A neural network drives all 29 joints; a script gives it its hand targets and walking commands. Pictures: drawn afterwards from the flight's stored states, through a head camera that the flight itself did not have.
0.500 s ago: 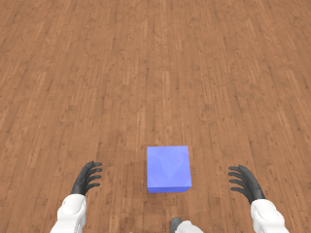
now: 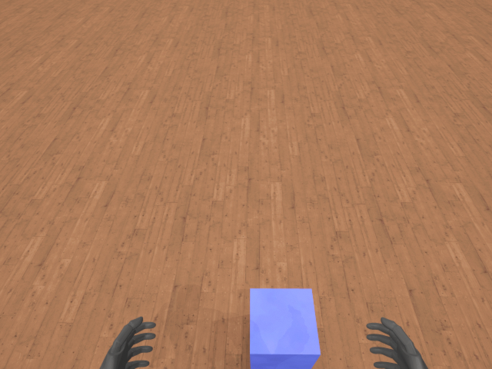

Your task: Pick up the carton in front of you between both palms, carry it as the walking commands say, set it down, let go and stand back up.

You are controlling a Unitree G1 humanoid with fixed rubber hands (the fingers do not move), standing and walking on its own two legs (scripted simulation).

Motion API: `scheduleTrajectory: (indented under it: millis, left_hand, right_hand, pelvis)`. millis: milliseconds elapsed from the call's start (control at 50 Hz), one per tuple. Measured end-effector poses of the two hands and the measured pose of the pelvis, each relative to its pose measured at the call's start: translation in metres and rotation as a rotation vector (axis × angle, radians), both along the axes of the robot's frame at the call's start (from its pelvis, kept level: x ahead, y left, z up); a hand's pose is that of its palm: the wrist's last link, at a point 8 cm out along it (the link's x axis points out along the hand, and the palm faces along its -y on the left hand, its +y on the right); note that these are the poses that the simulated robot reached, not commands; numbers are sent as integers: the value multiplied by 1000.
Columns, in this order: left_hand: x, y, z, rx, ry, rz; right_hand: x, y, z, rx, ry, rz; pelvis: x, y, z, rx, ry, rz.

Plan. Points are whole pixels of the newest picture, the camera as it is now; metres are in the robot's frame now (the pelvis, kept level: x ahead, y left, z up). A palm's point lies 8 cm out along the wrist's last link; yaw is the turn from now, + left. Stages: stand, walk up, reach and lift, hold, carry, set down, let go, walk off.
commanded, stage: let go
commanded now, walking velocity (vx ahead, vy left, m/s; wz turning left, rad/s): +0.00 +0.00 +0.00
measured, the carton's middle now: (280, 331) +0.39 -0.08 -0.65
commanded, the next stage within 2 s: stand in 0.14 s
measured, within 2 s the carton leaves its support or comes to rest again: neither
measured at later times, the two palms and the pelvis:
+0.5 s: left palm out of the picture +0.13 +0.28 -0.09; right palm out of the picture +0.15 -0.30 -0.09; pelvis +0.01 -0.02 -0.01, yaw +1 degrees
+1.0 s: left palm out of the picture +0.11 +0.27 -0.09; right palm out of the picture +0.12 -0.32 -0.10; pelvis +0.01 -0.03 +0.00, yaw +2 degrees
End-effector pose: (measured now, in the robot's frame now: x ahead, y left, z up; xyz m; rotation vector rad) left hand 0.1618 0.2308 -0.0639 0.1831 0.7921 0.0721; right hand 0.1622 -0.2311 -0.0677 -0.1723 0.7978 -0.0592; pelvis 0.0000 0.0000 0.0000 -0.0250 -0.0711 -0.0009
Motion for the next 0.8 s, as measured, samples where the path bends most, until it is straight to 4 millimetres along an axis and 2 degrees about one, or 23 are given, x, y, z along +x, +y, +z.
scheduleTrajectory:
  millis: [160,300,420,800]
  left_hand:
    - [1,-4,-7,20,7,5]
    - [-19,30,-21,151,96,49]
    - [-30,46,-21,200,144,81]
    - [-41,41,-27,198,198,107]
  right_hand:
    - [-2,-15,0,-49,17,-33]
    - [-9,-51,-13,-158,49,-44]
    - [-13,-65,-21,-184,89,-37]
    - [-29,-80,-30,-206,175,-26]
  pelvis:
    - [3,-5,-2,4,18,-4]
    - [6,-10,-6,13,63,11]
    - [11,-13,-6,15,71,19]
    - [13,-24,-2,17,52,35]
